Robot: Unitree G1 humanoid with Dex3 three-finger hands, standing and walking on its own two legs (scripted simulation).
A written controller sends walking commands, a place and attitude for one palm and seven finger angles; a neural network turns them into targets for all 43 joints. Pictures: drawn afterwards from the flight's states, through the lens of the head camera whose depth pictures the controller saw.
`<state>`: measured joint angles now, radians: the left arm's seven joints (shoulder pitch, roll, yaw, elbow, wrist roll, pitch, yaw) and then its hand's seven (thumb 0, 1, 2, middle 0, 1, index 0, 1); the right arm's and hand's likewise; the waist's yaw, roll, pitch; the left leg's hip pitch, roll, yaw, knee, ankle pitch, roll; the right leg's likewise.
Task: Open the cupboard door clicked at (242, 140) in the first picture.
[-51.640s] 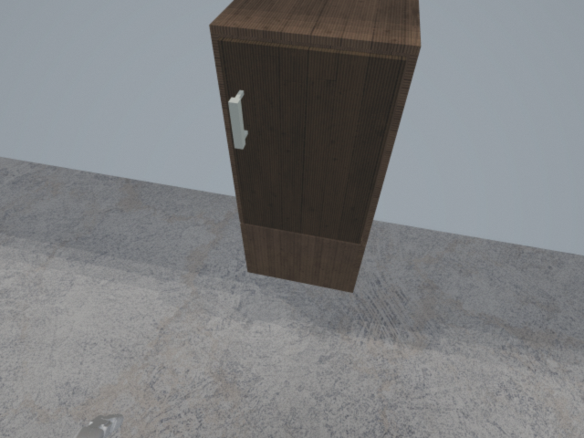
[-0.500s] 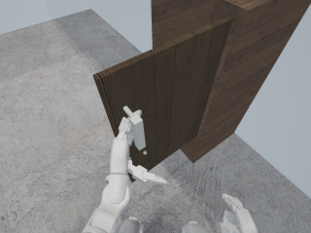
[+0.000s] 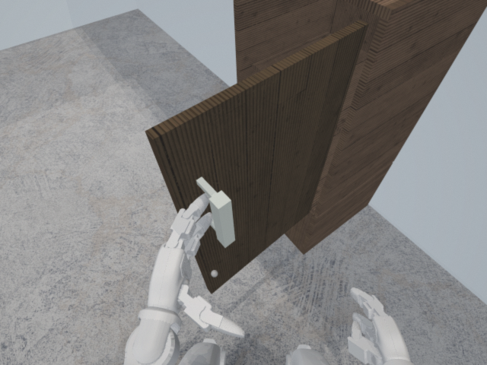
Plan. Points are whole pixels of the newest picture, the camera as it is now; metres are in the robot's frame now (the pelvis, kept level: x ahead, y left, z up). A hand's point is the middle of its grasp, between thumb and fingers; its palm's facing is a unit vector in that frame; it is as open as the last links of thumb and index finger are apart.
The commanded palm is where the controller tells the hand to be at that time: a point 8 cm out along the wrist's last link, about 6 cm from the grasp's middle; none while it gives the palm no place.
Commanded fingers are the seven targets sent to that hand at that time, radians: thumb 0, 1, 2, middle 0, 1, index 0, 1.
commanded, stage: slide the hand sideways off the handle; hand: left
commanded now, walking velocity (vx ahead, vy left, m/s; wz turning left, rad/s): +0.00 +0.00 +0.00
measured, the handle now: (215, 213) +0.34 +0.07 +0.07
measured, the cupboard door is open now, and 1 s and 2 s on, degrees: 94 94 94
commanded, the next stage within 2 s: draw the hand back to the body in 0.58 s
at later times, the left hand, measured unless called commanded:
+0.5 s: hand (169, 300) +0.20 +0.12 +0.06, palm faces -0.03 -1.00 -0.04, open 16.2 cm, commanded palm +0.17 +0.17 +0.06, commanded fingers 0.00 -0.50 0.30 -0.15 -0.30 -0.15 -0.30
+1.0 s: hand (126, 299) +0.19 +0.16 +0.10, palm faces -0.03 -1.00 -0.06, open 16.3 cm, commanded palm +0.17 +0.22 +0.11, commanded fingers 0.00 -0.50 0.30 -0.15 -0.30 -0.15 -0.30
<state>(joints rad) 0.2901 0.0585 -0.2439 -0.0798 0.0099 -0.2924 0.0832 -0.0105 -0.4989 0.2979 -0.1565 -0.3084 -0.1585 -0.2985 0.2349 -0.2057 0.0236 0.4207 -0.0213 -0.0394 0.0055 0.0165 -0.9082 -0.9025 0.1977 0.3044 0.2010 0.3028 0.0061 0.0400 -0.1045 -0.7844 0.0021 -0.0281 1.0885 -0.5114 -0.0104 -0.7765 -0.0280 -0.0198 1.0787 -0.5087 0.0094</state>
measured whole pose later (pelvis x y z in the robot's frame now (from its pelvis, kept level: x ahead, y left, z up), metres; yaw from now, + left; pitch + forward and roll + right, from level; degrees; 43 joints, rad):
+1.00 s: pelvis +0.00 +0.01 +0.01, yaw +0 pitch +9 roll -2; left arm 0.55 0.21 0.04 -0.36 -0.22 -0.20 -0.15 -0.01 -0.50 0.30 -0.15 -0.30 -0.16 -0.30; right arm 0.29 -0.22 0.05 0.40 0.03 -0.10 -0.07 0.02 -0.91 -0.90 0.20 0.30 0.20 0.30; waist 0.00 0.06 -0.13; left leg -0.74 0.01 -0.05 1.08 -0.51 0.00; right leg -0.70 -0.01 -0.04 1.02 -0.49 0.02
